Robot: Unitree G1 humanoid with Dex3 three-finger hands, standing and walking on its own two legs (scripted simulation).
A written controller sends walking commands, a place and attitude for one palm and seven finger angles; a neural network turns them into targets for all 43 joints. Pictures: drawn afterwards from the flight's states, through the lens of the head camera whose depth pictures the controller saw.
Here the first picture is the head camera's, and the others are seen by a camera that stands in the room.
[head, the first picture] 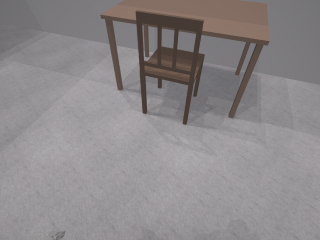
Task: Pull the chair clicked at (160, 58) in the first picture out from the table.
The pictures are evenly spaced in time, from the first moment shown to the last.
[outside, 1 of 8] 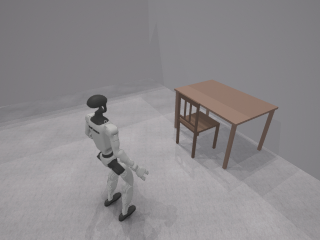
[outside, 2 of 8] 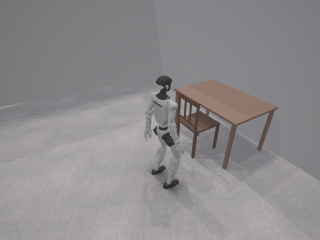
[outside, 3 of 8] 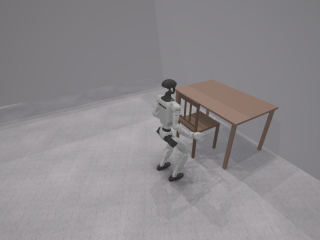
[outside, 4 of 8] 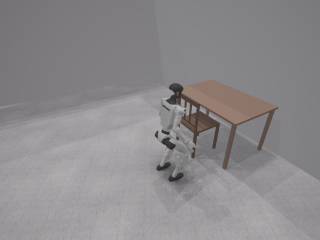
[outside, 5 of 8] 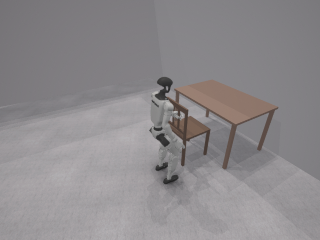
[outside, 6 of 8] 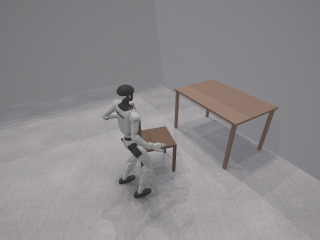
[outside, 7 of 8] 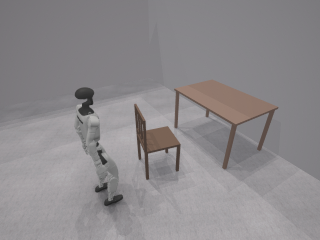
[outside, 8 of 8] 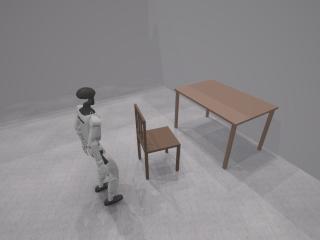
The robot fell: no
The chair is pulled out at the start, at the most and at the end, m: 0.00 0.72 0.69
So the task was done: yes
